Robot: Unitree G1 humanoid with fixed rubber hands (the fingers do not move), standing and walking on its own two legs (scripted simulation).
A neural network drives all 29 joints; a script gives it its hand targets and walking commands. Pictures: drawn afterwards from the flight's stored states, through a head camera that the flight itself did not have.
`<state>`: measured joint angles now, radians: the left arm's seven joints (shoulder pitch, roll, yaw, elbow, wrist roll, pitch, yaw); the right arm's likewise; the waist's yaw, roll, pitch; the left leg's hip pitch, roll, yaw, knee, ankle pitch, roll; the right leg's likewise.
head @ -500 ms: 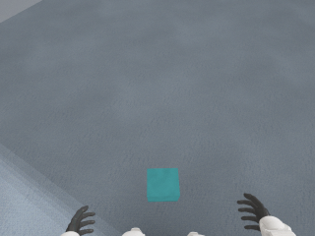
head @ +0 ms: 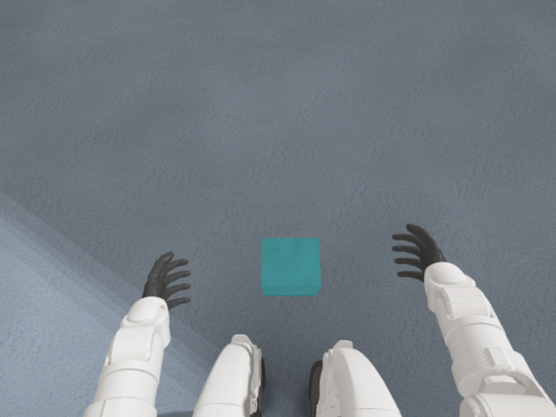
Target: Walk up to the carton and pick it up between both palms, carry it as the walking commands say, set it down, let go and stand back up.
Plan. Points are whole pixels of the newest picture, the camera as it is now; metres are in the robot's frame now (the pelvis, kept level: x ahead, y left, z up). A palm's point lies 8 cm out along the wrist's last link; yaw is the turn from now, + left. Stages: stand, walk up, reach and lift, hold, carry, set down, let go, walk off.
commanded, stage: reach and lift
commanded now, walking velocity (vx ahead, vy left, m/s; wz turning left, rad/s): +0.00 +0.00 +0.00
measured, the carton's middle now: (290, 268) +0.46 +0.00 -0.61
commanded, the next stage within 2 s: none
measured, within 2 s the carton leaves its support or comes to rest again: neither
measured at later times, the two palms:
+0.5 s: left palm (195, 220) +0.43 +0.19 -0.13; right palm (396, 206) +0.45 -0.18 -0.12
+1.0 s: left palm (208, 213) +0.46 +0.18 -0.19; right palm (383, 206) +0.48 -0.17 -0.19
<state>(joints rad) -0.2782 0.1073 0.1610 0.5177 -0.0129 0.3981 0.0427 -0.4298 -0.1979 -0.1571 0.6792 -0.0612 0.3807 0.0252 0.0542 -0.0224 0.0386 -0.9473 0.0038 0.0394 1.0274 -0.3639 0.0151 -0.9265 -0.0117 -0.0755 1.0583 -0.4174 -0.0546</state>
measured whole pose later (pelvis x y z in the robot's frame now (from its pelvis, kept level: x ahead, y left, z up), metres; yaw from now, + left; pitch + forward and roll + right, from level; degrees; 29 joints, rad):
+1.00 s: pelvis +0.00 +0.02 -0.07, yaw -1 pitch +47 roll +0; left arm -0.95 0.09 0.34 0.83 0.05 0.05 0.12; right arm -1.04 -0.21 -0.31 0.97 -0.05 0.02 0.00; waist 0.01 0.00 -0.13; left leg -1.68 0.01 0.07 1.21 -0.36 0.04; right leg -1.66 -0.01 -0.04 1.23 -0.40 -0.03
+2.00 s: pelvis -0.05 +0.01 -0.31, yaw -1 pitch +39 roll +1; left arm -1.37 0.31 0.08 1.16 -0.27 0.00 0.16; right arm -1.39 -0.34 0.00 1.15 0.24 0.01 -0.13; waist 0.01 0.01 0.30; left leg -2.26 0.04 0.06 2.11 -0.52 0.04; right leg -2.25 -0.04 -0.07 2.15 -0.58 -0.08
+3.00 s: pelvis -0.06 +0.02 -0.33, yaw -1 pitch +37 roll +1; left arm -1.56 0.25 0.07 1.33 -0.25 -0.07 0.17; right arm -1.56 -0.29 0.06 1.29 0.22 -0.05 -0.14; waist 0.02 0.02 0.41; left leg -2.31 0.01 0.06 2.18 -0.52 0.03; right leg -2.31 -0.01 -0.04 2.22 -0.56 -0.05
